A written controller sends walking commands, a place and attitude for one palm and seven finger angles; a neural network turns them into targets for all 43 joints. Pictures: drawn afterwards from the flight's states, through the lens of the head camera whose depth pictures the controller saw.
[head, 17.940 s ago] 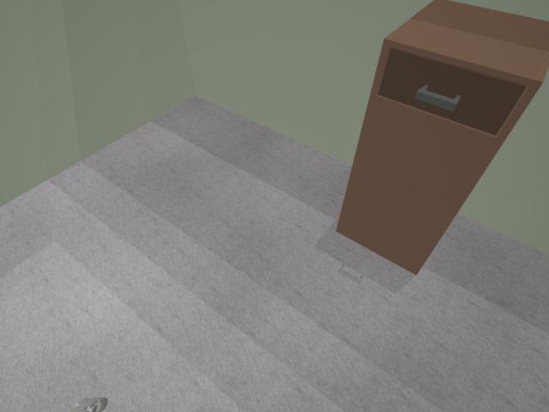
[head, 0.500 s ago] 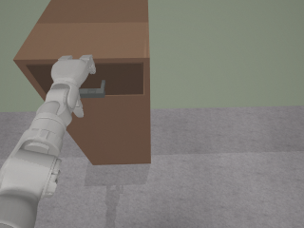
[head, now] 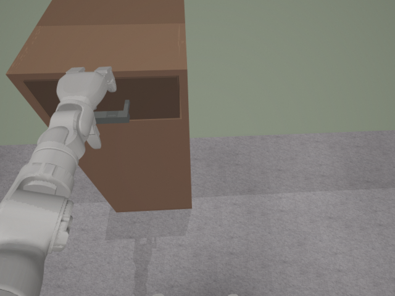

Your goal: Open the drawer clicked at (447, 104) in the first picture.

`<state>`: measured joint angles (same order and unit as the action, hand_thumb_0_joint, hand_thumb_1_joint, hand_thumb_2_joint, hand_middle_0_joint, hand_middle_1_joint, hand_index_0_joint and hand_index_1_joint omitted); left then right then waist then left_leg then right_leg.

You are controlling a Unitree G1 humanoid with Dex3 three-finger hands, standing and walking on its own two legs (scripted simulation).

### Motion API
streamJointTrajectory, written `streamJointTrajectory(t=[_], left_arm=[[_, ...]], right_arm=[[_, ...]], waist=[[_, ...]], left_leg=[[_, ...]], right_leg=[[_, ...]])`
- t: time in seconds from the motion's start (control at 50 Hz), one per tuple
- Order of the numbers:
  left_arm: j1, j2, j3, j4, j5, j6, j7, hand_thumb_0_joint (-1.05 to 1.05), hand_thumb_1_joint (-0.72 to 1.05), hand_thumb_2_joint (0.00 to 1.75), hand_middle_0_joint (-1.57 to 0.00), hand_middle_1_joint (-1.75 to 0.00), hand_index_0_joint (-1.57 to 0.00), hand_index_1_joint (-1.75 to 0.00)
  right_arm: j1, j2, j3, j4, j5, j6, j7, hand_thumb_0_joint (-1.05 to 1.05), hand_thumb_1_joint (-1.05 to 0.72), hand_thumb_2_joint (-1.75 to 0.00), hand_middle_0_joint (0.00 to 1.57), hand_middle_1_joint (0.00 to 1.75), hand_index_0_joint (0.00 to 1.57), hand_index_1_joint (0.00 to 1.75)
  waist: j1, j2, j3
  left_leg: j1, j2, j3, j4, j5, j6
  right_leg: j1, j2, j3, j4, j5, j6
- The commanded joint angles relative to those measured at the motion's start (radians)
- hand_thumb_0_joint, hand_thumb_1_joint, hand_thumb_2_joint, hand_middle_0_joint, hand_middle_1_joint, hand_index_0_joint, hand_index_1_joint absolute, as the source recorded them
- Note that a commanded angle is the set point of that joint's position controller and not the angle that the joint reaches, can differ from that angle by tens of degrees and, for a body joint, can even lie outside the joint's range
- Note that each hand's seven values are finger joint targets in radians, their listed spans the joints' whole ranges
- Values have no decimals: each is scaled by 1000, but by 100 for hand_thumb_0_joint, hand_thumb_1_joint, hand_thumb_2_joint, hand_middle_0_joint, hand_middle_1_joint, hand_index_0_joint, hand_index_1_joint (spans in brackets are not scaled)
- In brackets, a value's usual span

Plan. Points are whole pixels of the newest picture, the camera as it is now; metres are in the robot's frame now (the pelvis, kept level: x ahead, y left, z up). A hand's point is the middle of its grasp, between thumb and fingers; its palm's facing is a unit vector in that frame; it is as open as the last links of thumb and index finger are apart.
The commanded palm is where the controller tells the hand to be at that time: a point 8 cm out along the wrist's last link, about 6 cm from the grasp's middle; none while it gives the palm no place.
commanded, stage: re-aim the fingers above the handle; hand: left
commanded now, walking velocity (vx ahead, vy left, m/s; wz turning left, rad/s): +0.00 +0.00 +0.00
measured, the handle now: (108, 110) +0.54 +0.19 +0.04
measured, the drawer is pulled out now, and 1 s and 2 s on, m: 0.00 0.00 0.00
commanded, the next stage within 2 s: lower the fingers behind the handle in 0.18 s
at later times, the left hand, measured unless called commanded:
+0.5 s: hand (94, 108) +0.50 +0.20 +0.09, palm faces +0.00 -0.04 -1.00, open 13.4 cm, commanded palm +0.48 +0.22 +0.13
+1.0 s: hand (94, 116) +0.49 +0.20 +0.07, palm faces -0.04 -0.01 -1.00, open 13.8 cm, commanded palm +0.48 +0.21 +0.10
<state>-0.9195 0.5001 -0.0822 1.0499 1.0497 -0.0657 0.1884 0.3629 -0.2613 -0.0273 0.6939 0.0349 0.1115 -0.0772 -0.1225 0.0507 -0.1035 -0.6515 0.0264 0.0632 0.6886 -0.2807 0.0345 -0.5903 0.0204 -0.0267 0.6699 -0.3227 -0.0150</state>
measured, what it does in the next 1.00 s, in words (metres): stands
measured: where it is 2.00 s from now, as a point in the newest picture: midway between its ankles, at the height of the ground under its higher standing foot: outside the picture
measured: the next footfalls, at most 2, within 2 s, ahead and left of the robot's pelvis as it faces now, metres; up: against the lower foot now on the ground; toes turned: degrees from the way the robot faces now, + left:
none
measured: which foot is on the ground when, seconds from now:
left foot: down 0.00-1.00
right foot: down 0.00-1.00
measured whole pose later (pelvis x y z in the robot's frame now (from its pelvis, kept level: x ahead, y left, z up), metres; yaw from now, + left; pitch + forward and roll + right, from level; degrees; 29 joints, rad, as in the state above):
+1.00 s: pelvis +0.00 +0.00 -0.01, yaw +0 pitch +16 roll -1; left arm -0.92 0.49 -0.10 1.09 1.06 -0.02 0.21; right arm 0.36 -0.26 -0.03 0.68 0.03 0.14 -0.06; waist -0.12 0.05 -0.13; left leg -0.72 0.03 0.05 0.75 -0.30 0.03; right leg -0.66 0.03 -0.03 0.73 -0.35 -0.02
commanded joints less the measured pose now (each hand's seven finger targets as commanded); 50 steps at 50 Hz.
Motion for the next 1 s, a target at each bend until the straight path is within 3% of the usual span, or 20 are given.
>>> streamJointTrajectory(t=[0.0, 0.04, 0.12, 0.14, 0.22, 0.24, 0.26, 0.3, 0.36, 0.4, 0.44, 0.48, 0.54, 0.62, 0.66, 0.74, 0.82, 0.92, 0.94, 0.98], left_arm=[[-500, 347, 121, -167, -8, 53, 42, 0, -50, 30, -30, -120, -30, -120], [-517, 348, 120, -166, -12, 51, 40, 0, -50, 30, -30, -120, -30, -120], [-494, 335, 121, -200, -8, 48, 45, 0, -50, 30, -30, -120, -30, -120], [-496, 330, 123, -210, -14, 43, 43, 0, -50, 30, -30, -120, -30, -120], [-474, 330, 132, -232, -14, 39, 49, 0, -50, 30, -30, -120, -30, -120], [-455, 341, 143, -222, -16, 39, 46, 0, -50, 30, -30, -120, -30, -120], [-461, 331, 128, -225, -13, 40, 46, 0, -50, 30, -30, -120, -30, -120], [-441, 282, 96, -190, -10, 50, 46, 0, -50, 30, -30, -120, -30, -120], [-427, 324, 125, -168, -3, 56, 50, 0, -50, 30, -30, -120, -30, -120], [-422, 284, 94, -143, -3, 68, 49, 0, -50, 30, -30, -120, -30, -120], [-423, 321, 120, -141, -1, 69, 47, 0, -50, 30, -30, -120, -30, -120], [-402, 280, 85, -130, 2, 79, 44, 0, -50, 30, -30, -120, -30, -120], [-389, 291, 101, -133, 0, 76, 40, 0, -50, 30, -30, -120, -30, -120], [-342, 244, 70, -109, 5, 82, 38, 0, -50, 30, -30, -120, -30, -120], [-348, 241, 58, -78, 9, 86, 35, 0, -50, 30, -30, -120, -30, -120], [-349, 226, 50, -84, 16, 87, 33, 0, -50, 30, -30, -120, -30, -120], [-328, 241, 50, -49, 21, 92, 30, 0, -50, 30, -30, -120, -30, -120], [-347, 195, 14, -47, 14, 76, 28, 0, -50, 30, -30, -120, -30, -120], [-357, 225, 39, -47, 15, 74, 29, 0, -50, 30, -30, -120, -30, -120], [-360, 245, 57, -77, 9, 55, 25, 0, -50, 30, -30, -120, -30, -120]], right_arm=[[83, -157, -52, -79, -1, -24, -9, 0, -90, -90, 20, 30, 20, 30], [83, -158, -51, -75, -2, -23, -10, 0, -90, -90, 20, 30, 20, 30], [79, -156, -57, -82, -5, -21, -7, 0, -90, -90, 20, 30, 20, 30], [77, -154, -57, -82, -6, -18, -6, 0, -90, -90, 20, 30, 20, 30], [69, -156, -61, -84, -7, -17, -3, 0, -90, -90, 20, 30, 20, 30], [67, -156, -60, -86, -8, -14, -4, 0, -90, -90, 20, 30, 20, 30], [65, -155, -59, -87, -5, -14, -3, 0, -90, -90, 20, 30, 20, 30], [66, -156, -60, -79, -5, -14, 0, 0, -90, -90, 20, 30, 20, 30], [71, -161, -59, -76, -6, -11, -1, 0, -90, -90, 20, 30, 20, 30], [71, -159, -58, -75, -5, -9, 2, 0, -90, -90, 20, 30, 20, 30], [70, -162, -56, -73, -7, -5, 0, 0, -90, -90, 20, 30, 20, 30], [71, -158, -56, -80, -5, -2, 3, 0, -90, -90, 20, 30, 20, 30], [69, -159, -57, -81, -8, 5, 6, 0, -90, -90, 20, 30, 20, 30], [64, -156, -58, -92, -6, 10, 8, 0, -90, -90, 20, 30, 20, 30], [66, -161, -56, -88, -5, 9, 8, 0, -90, -90, 20, 30, 20, 30], [76, -160, -59, -88, -9, 10, 11, 0, -90, -90, 20, 30, 20, 30], [77, -163, -54, -92, -6, 12, 8, 0, -90, -90, 20, 30, 20, 30], [95, -160, -56, -88, -7, 4, 9, 0, -90, -90, 20, 30, 20, 30], [101, -163, -58, -80, -7, 3, 8, 0, -90, -90, 20, 30, 20, 30], [106, -163, -57, -88, -10, -2, 7, 0, -90, -90, 20, 30, 20, 30]], waist=[[4, -17, -346], [-8, -51, -342], [8, -5, -370], [6, -31, -377], [18, -19, -374], [20, -53, -384], [18, -25, -378], [7, -43, -322], [12, -57, -342], [6, -55, -313], [10, -71, -327], [9, -52, -325], [14, -61, -338], [14, -62, -300], [-2, -78, -266], [0, -69, -297], [-3, -90, -265], [-23, -69, -253], [-25, -92, -264], [-17, -67, -306]], left_leg=[[233, -40, -34, -68, 114, 24], [226, -38, -36, -65, 117, 26], [260, -38, -33, -65, 151, 23], [263, -37, -34, -62, 168, 25], [277, -36, -33, -67, 169, 24], [267, -38, -34, -65, 181, 26], [266, -39, -32, -68, 177, 24], [261, -36, -34, -71, 169, 22], [244, -38, -29, -63, 168, 24], [234, -39, -27, -63, 156, 21], [224, -39, -26, -58, 167, 23], [220, -43, -20, -52, 175, 21], [219, -42, -21, -44, 193, 22], [207, -40, -19, -44, 157, 19], [189, -38, -21, -43, 124, 21], [196, -38, -20, -30, 140, 22], [142, -41, -20, -25, 82, 22], [137, -40, -24, -8, 54, 24], [132, -37, -26, -4, 62, 26], [128, -40, -28, 10, 78, 27]], right_leg=[[99, 24, 26, -118, 125, -6], [104, 22, 28, -122, 127, -3], [103, 26, 22, -111, 156, -8], [118, 26, 23, -114, 170, -7], [115, 27, 20, -115, 170, -9], [143, 27, 23, -117, 187, -7], [133, 25, 23, -114, 187, -7], [93, 28, 13, -116, 172, -8], [112, 25, 24, -114, 179, -5], [90, 25, 18, -115, 168, -6], [112, 23, 22, -112, 182, -7], [104, 23, 22, -107, 200, -6], [115, 23, 23, -101, 216, -9], [77, 25, 17, -100, 176, -8], [51, 25, 19, -106, 147, -4], [50, 27, 19, -96, 157, -9], [30, 24, 23, -95, 111, -4], [-21, 28, 22, -87, 79, -5], [-11, 28, 22, -86, 86, -4], [2, 28, 28, -67, 110, -4]])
